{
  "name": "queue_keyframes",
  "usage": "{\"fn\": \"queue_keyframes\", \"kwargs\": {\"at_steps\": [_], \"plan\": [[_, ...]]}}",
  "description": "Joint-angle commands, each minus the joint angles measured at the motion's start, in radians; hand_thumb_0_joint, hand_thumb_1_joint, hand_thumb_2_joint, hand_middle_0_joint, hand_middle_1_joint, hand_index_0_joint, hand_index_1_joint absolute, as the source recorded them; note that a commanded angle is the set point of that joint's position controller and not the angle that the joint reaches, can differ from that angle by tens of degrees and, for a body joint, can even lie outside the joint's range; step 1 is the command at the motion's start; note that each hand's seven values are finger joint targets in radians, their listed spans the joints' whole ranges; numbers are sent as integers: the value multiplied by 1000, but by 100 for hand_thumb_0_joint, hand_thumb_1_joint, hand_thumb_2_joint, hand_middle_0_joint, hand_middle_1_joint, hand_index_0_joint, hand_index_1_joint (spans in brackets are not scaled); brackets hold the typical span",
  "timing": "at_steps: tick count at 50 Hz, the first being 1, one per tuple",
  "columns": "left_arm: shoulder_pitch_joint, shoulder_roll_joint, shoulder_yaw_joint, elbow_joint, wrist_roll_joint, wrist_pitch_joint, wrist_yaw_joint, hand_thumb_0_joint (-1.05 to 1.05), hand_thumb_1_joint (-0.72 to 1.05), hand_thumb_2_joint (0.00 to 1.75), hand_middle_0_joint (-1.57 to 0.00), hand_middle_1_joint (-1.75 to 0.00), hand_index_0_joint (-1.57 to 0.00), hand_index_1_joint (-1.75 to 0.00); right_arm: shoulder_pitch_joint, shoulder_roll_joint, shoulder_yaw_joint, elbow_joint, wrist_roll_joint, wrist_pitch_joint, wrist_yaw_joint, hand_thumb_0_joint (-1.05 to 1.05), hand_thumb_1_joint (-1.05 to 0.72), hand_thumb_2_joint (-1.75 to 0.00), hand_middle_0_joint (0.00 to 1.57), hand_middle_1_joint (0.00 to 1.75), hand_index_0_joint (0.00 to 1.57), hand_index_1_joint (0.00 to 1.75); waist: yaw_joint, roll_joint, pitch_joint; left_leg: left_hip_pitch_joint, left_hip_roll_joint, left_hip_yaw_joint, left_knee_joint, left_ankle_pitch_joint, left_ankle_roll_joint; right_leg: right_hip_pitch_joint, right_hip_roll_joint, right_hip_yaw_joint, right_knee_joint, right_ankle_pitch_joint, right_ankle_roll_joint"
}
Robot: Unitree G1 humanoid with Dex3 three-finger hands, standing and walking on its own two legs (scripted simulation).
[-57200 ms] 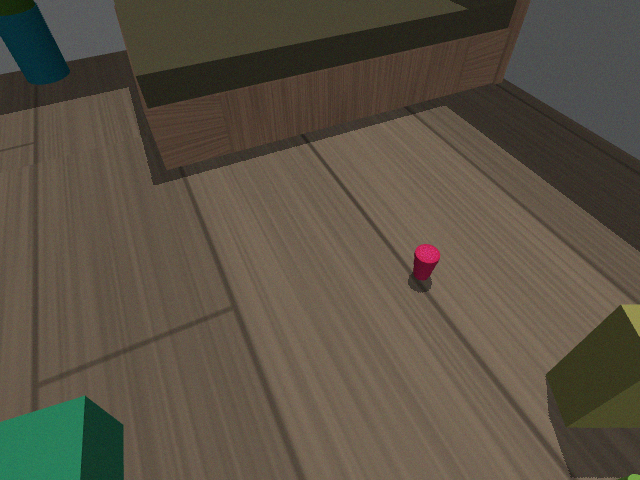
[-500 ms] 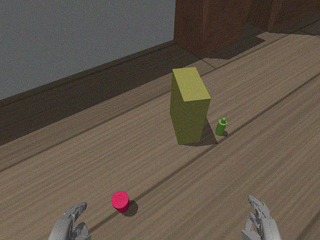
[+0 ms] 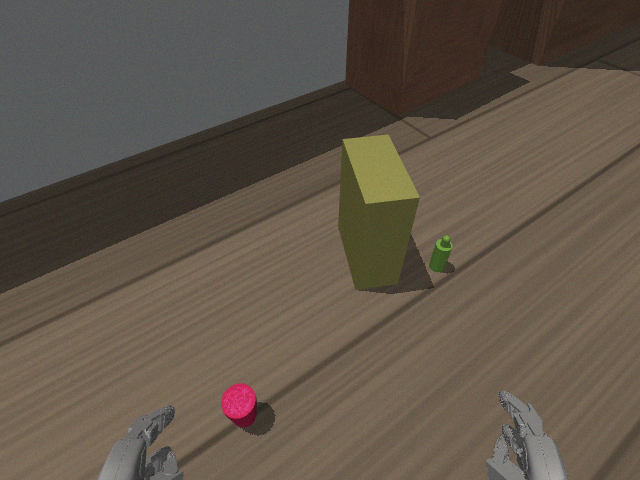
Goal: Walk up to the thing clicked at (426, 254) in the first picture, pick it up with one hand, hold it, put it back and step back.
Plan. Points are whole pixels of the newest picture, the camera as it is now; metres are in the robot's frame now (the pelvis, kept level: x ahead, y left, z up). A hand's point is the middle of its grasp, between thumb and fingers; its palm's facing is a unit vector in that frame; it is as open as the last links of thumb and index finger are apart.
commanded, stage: home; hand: left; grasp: from above
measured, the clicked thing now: (242, 408) +0.44 +0.22 -0.65
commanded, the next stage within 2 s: stand in 0.16 s
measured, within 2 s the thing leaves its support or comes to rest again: neither
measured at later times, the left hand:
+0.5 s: hand out of the picture +0.13 +0.23 -0.10, palm faces +0.00 -0.94 -0.34, open 7.4 cm
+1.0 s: hand out of the picture +0.04 +0.24 -0.10, palm faces +0.02 -0.95 -0.33, open 7.4 cm
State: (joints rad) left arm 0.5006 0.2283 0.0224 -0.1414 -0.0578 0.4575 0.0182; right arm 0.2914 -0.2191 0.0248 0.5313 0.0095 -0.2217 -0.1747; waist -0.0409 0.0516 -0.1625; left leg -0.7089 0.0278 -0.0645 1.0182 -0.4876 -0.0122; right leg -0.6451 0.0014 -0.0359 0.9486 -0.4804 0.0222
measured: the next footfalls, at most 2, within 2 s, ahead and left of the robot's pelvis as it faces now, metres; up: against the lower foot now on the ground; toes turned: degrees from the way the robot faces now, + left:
none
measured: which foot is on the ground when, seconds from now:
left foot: down 0.00-1.00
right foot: down 0.00-1.00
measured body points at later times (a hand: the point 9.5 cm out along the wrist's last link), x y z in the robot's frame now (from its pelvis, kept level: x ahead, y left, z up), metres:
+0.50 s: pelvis -0.01 +0.00 +0.03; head +0.01 +0.00 +0.48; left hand +0.12 +0.27 -0.08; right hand +0.11 -0.28 -0.09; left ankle +0.01 +0.12 -0.68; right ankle +0.00 -0.14 -0.68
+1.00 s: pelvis +0.00 +0.00 +0.06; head +0.00 +0.00 +0.51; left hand +0.04 +0.29 -0.08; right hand +0.06 -0.27 -0.08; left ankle +0.01 +0.12 -0.68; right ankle +0.00 -0.14 -0.68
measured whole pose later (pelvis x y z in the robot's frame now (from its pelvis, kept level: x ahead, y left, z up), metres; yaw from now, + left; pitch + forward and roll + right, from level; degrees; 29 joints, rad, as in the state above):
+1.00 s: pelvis +0.00 +0.00 +0.06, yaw -1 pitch -4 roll +0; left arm 0.18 0.28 0.03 1.11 0.03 0.01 0.03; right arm 0.16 -0.28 -0.03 1.09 -0.03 -0.01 -0.02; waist 0.02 0.02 0.06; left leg -0.14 0.00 -0.01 0.42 -0.21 0.00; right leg -0.12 -0.03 0.01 0.41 -0.22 0.03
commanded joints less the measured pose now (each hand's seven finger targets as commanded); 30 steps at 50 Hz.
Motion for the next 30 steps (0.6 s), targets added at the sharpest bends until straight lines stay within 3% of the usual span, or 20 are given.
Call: {"fn": "queue_keyframes", "kwargs": {"at_steps": [1,2,4,5,12,13,14,15,16,17,19,24,30], "plan": [[-25,119,77,-203,15,-49,12,0,90,90,-20,-30,-20,-30,-63,-127,-53,-157,-1,-56,-17,0,-90,-90,20,30,20,30,5,1,-80,119,-22,17,-172,212,21,33,28,-31,-144,187,-24],[-13,99,57,-193,16,-48,12,0,90,90,-20,-30,-20,-30,-61,-121,-48,-158,-2,-55,-17,0,-90,-90,20,30,20,30,0,-1,-85,128,-22,16,-170,226,21,35,28,-31,-141,200,-25],[-34,110,73,-210,11,-54,15,0,90,90,-20,-30,-20,-30,-59,-123,-50,-158,-1,-57,-17,0,-90,-90,20,30,20,30,2,6,-79,125,-20,15,-172,217,21,29,29,-31,-142,193,-25],[-4,84,53,-167,9,-49,11,0,90,90,-20,-30,-20,-30,-64,-122,-48,-160,-2,-56,-16,0,-90,-90,20,30,20,30,-4,-3,-88,126,-20,12,-170,229,21,36,29,-33,-139,201,-25],[-31,107,74,-194,8,-50,10,0,90,90,-20,-30,-20,-30,-67,-123,-49,-166,0,-59,-17,0,-90,-90,20,30,20,30,1,-2,-63,102,-26,24,-168,172,24,20,26,-28,-157,158,-21],[-309,199,63,157,121,-263,47,0,90,90,-20,-30,-20,-30,-135,-240,-90,96,-126,44,43,0,-90,-90,20,30,20,30,75,-57,152,156,26,-21,-255,341,66,170,-36,55,-181,180,-72],[-203,221,83,333,126,-331,42,0,90,90,-20,-30,-20,-30,-145,-248,-109,101,-129,84,73,0,-90,-90,20,30,20,30,80,-104,80,207,11,17,-247,313,82,205,-63,121,-234,168,-95],[-205,225,79,381,129,-365,35,0,90,90,-20,-30,-20,-30,-117,-256,-112,76,-132,102,91,0,-90,-90,20,30,20,30,50,-100,74,225,10,-5,-253,303,78,194,-54,136,-235,175,-108],[-206,230,65,434,132,-389,31,0,90,90,-20,-30,-20,-30,-126,-251,-108,89,-115,114,110,0,-90,-90,20,30,20,30,61,-91,42,257,-2,-11,-252,289,77,243,-68,151,-241,206,-112],[-232,228,65,469,130,-407,26,0,90,90,-20,-30,-20,-30,-117,-227,-108,121,-89,120,128,0,-90,-90,20,30,20,30,55,-94,22,291,-8,7,-254,280,73,268,-93,166,-253,249,-104],[-286,226,68,559,114,-415,18,0,90,90,-20,-30,-20,-30,-125,-208,-105,154,-59,131,151,0,-90,-90,20,30,20,30,56,-131,31,328,-17,16,-284,269,65,269,-96,161,-293,242,-91],[-305,192,63,767,104,-442,25,0,90,90,-20,-30,-20,-30,-152,-221,-112,246,-67,153,159,0,-90,-90,20,30,20,30,75,14,87,371,51,-84,-457,232,78,309,-57,84,-308,211,-47],[-304,210,66,952,99,-469,24,0,90,90,-20,-30,-20,-30,-146,-229,-110,332,-53,174,146,0,-90,-90,20,30,20,30,63,-31,117,449,40,-47,-510,344,53,407,-83,109,-442,346,-51]]}}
